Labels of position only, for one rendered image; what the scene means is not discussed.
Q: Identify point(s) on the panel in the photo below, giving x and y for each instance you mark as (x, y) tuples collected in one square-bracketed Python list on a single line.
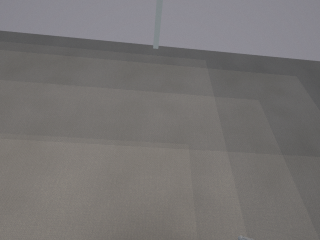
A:
[(158, 16)]

